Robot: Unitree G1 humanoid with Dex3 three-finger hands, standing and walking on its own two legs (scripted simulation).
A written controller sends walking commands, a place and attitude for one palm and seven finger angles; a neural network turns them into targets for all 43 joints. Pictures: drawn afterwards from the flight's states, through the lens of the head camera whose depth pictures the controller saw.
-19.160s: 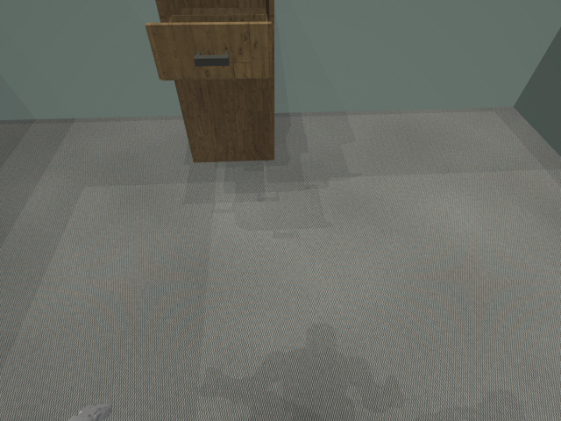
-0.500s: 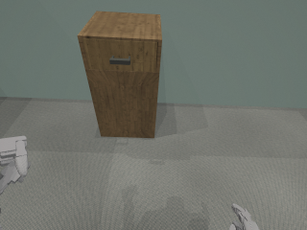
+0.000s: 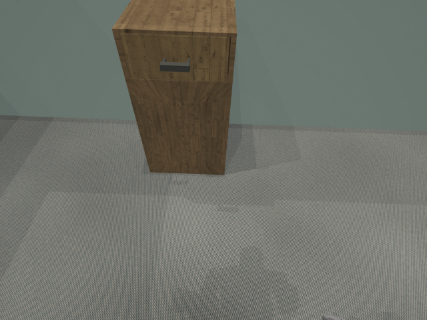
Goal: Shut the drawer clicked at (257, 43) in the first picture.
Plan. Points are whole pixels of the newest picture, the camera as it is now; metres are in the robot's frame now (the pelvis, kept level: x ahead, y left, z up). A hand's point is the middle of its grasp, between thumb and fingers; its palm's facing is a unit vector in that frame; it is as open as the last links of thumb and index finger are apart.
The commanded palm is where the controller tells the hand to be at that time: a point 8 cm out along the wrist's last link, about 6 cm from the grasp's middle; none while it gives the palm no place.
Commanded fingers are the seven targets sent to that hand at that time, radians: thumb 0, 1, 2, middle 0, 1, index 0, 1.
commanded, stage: let the arm hang, fingers relaxed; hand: left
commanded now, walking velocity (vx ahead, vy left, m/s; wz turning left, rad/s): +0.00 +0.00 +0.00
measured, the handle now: (175, 63) +0.98 +0.18 -0.03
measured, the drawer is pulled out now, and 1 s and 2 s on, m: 0.00 0.00 0.00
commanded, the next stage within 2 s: look to check the result in 0.82 s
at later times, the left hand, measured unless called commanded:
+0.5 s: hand out of the picture +0.05 +0.21 -0.16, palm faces +0.00 -0.96 -0.30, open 7.0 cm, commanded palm none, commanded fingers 0.00 0.90 0.90 -0.20 -0.30 -0.20 -0.30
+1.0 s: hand out of the picture +0.10 +0.20 -0.15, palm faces -0.01 -0.96 -0.28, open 7.4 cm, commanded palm none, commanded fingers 0.00 0.90 0.90 -0.20 -0.30 -0.20 -0.30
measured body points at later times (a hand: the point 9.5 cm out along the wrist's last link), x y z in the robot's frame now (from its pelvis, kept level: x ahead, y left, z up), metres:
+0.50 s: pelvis +0.01 -0.01 +0.01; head +0.03 -0.02 +0.46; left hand +0.05 +0.26 -0.13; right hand +0.02 -0.25 -0.15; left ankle +0.04 +0.10 -0.73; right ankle +0.04 -0.13 -0.73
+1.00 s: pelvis +0.04 -0.02 +0.01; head +0.06 -0.03 +0.46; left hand +0.10 +0.25 -0.13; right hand +0.08 -0.29 -0.14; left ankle +0.04 +0.10 -0.73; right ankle +0.04 -0.13 -0.73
